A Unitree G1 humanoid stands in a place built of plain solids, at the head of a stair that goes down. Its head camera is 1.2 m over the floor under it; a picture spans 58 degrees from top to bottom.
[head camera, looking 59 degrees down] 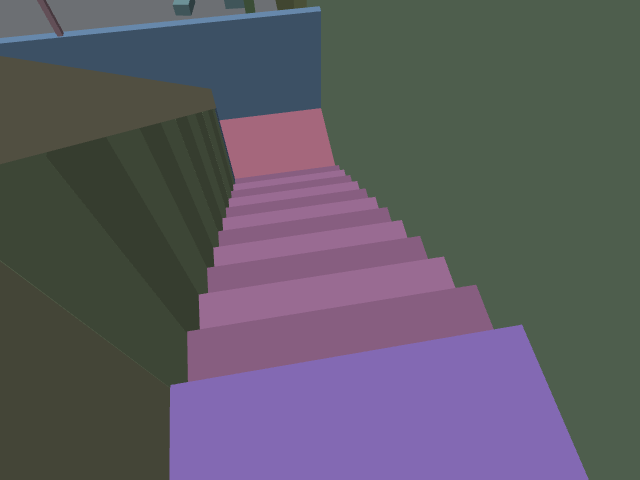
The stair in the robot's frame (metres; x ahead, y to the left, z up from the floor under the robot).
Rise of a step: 0.18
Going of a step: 0.22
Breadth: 1.00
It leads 10 degrees to the left of straight ahead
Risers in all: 12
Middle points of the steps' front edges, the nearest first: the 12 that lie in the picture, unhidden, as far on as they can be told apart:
0.35 -0.09 0.00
0.56 -0.05 -0.18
0.78 -0.02 -0.36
0.99 0.02 -0.55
1.20 0.06 -0.73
1.42 0.09 -0.91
1.63 0.13 -1.10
1.84 0.17 -1.28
2.06 0.20 -1.46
2.27 0.24 -1.65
2.48 0.28 -1.83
2.69 0.31 -2.01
